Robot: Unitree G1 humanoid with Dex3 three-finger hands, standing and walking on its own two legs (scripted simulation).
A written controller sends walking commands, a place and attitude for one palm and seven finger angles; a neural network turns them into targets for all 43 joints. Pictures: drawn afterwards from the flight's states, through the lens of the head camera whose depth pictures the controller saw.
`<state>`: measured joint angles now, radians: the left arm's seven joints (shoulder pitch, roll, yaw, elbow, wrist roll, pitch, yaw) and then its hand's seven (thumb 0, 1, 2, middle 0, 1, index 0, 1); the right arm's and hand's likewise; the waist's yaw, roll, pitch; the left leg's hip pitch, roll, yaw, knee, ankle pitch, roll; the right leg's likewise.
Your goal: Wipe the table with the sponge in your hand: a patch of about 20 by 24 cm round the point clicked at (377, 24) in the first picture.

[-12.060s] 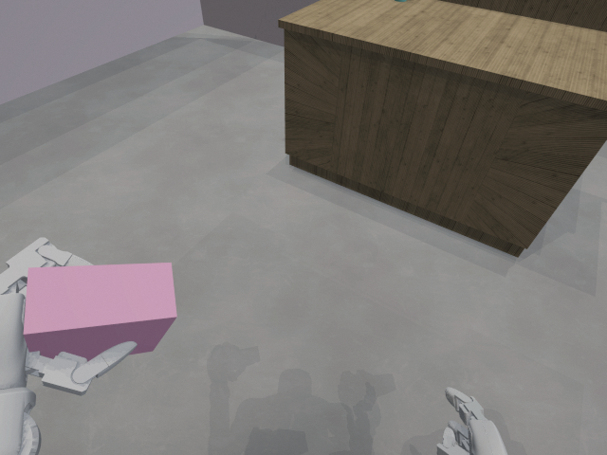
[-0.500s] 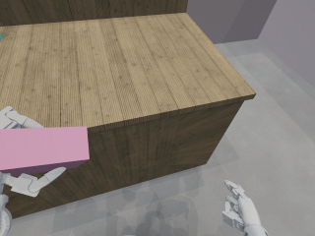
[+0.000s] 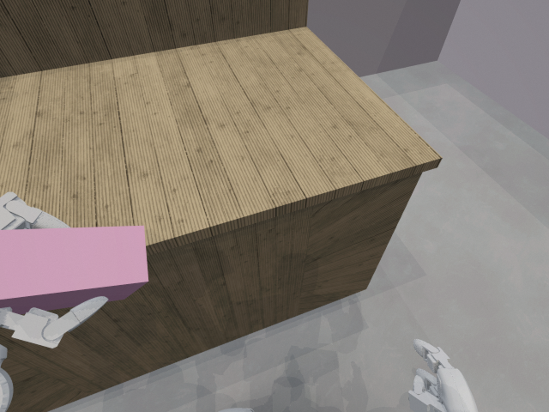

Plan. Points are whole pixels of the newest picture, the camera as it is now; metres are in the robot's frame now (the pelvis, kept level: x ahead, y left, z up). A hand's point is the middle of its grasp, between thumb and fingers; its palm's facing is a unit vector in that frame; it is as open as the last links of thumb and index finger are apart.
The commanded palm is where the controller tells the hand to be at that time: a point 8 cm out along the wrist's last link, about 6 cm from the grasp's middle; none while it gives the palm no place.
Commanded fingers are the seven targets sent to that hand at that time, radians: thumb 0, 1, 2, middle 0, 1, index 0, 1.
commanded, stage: shuffle to correct the standing spot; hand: left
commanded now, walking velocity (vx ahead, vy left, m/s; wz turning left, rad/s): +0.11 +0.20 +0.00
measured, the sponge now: (94, 270) +0.23 +0.20 +0.16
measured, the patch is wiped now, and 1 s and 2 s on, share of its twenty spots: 0.00 0.00 0.00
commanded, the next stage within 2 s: come to a stop and stand still in 1.72 s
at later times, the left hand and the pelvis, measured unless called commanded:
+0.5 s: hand out of the picture +0.24 +0.32 +0.18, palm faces +0.40 -0.80 -0.45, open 10.0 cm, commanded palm +0.19 +0.35 +0.19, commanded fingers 0.00 0.10 1.30 -1.20 -1.60 -1.20 -1.60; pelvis +0.02 +0.08 -0.01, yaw -2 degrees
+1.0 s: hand out of the picture +0.25 +0.42 +0.17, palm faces +0.40 -0.83 -0.39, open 10.0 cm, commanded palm +0.19 +0.46 +0.19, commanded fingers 0.00 0.10 1.30 -1.20 -1.60 -1.20 -1.60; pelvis +0.03 +0.18 -0.01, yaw -1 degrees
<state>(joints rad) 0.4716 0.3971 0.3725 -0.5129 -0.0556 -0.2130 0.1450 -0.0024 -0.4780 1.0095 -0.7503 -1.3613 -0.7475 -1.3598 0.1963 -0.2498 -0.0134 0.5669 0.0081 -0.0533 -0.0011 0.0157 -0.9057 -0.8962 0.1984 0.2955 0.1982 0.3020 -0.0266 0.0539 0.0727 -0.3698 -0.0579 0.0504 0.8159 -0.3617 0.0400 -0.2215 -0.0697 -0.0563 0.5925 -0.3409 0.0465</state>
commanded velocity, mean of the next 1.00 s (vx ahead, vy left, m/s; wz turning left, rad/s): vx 0.10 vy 0.19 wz -0.03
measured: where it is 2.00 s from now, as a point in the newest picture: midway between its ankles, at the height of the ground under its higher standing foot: outside the picture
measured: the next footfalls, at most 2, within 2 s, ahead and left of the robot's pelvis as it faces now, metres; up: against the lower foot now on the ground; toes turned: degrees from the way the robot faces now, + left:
left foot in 0.12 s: +0.10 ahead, +0.19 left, +0.00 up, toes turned +0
right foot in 0.58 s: +0.07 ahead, -0.02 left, +0.00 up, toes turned -6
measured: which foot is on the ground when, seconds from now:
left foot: up 0.00-0.10, down 0.12-0.60, up 0.62-0.80, down 0.82-1.00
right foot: down 0.00-0.42, up 0.44-0.56, down 0.58-1.00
